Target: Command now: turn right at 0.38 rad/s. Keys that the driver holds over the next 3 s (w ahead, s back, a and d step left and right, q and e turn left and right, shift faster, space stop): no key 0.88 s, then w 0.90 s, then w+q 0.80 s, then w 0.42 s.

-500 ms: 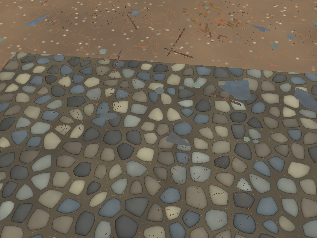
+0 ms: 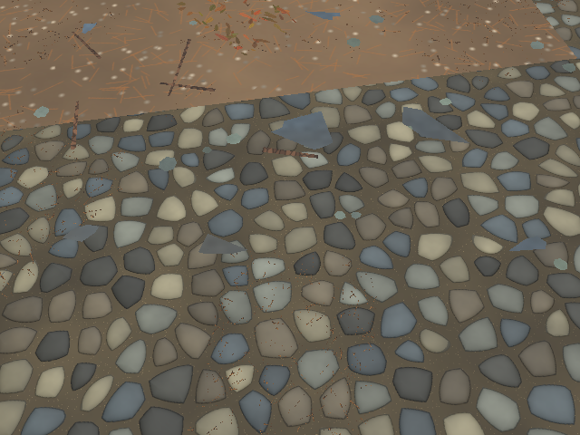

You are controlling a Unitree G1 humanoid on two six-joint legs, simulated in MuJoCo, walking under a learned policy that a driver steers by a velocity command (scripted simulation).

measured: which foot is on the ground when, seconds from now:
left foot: up 0.00-0.10, down 0.12-1.00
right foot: down 0.00-0.12, up 0.14-0.42, down 0.44-1.00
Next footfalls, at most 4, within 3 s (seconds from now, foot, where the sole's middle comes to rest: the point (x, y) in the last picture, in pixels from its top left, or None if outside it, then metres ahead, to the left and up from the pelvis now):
0.12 left None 0.05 0.12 -0.78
0.44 right None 0.00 -0.09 -0.78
1.66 right None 0.45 -0.02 -0.78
2.20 left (271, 317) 0.74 0.12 -0.78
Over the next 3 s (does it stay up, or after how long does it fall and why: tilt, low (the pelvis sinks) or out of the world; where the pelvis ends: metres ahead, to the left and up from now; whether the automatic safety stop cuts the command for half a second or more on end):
stays up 1.03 0.13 0.00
